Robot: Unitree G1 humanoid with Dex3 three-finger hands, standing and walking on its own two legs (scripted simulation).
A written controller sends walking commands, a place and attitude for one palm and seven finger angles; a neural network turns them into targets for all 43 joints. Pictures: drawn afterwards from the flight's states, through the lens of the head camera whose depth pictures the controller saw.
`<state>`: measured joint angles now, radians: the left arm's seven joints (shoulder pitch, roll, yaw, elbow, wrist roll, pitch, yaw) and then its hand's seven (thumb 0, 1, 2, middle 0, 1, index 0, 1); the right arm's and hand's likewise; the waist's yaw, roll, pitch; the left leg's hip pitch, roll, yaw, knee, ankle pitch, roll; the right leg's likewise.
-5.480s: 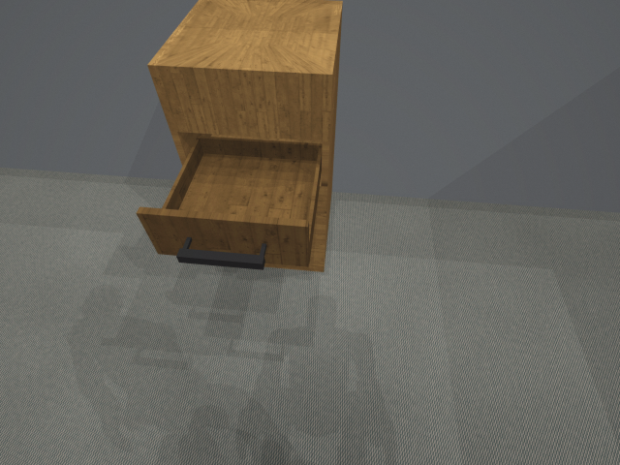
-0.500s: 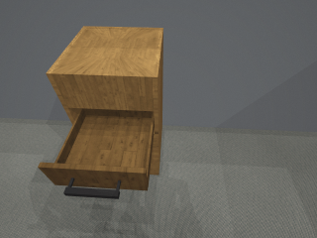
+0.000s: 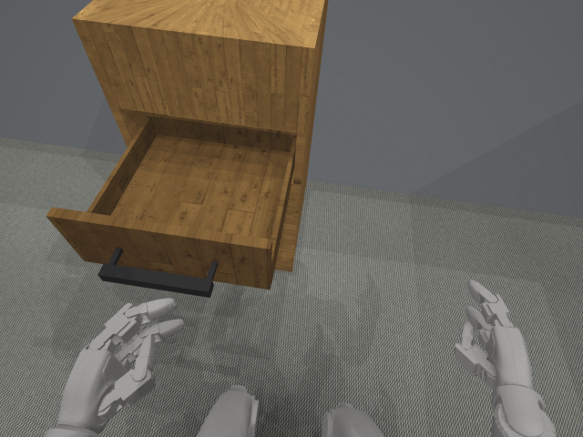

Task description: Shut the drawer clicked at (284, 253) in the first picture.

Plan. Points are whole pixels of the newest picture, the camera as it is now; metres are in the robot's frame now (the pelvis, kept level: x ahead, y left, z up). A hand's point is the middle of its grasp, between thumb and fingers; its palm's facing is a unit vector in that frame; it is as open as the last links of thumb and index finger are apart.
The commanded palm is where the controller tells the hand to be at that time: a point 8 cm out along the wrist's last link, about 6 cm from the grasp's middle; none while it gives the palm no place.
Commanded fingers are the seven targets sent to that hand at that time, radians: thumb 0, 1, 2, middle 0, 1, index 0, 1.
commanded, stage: raise the hand and make a fist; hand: left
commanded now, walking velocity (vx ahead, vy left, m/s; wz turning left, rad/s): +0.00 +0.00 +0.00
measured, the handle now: (161, 270) +0.39 +0.27 -0.11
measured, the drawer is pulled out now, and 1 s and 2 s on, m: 0.30 0.30 0.30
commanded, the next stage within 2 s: bring the fist close to the handle in 1.46 s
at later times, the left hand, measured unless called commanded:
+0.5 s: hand (128, 364) +0.20 +0.22 +0.00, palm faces -0.05 -1.00 -0.03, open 3.5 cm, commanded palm +0.18 +0.27 +0.01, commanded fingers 0.00 0.90 0.90 -1.16 -1.34 -1.16 -1.34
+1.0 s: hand (123, 363) +0.21 +0.24 -0.01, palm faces -0.05 -1.00 -0.04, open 3.2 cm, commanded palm +0.19 +0.29 -0.01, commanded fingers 0.00 0.90 0.90 -1.40 -1.60 -1.40 -1.60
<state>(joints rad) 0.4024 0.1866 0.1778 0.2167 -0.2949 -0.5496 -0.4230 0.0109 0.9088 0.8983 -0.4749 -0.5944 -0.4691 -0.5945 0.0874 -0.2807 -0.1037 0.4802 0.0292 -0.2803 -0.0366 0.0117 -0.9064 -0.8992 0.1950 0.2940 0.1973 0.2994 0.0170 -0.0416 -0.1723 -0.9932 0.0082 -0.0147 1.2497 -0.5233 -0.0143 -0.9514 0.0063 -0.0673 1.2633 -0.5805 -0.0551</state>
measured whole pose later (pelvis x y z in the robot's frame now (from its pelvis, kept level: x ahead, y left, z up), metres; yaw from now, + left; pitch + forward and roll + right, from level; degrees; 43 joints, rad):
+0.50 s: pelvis -0.02 +0.04 -0.02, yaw -1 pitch +20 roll -4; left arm 0.42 0.24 0.18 -0.01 -0.28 -0.42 -0.30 0.02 0.91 0.90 -0.97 -1.13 -0.96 -1.13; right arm 0.22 -0.20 -0.02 0.59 0.03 -0.20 -0.05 0.02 -0.90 -0.90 0.20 0.30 0.20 0.30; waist -0.02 0.03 -0.17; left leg -1.20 0.01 -0.02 1.37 -0.53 0.04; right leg -1.12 0.01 -0.07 1.32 -0.56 -0.01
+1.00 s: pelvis -0.01 +0.04 -0.04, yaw -1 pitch +23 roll -5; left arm 0.44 0.27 0.18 -0.04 -0.26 -0.43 -0.31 0.02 0.90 0.90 -1.38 -1.58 -1.37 -1.58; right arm 0.13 -0.20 0.01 0.48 0.02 -0.15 -0.03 0.01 -0.90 -0.90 0.20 0.30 0.20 0.30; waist 0.00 0.01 -0.20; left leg -1.27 0.00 -0.04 1.44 -0.58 0.04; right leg -1.17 0.00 -0.10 1.38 -0.60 0.00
